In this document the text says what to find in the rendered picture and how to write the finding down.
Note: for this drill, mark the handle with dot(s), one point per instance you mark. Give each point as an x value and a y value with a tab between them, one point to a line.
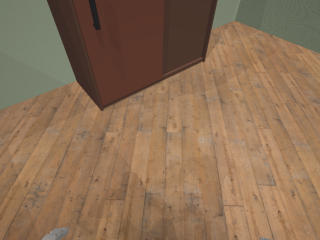
94	13

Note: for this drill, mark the robot left hand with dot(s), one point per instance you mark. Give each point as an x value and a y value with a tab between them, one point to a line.
57	234

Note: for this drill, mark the wardrobe door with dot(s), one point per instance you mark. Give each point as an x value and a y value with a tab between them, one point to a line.
126	54
184	30

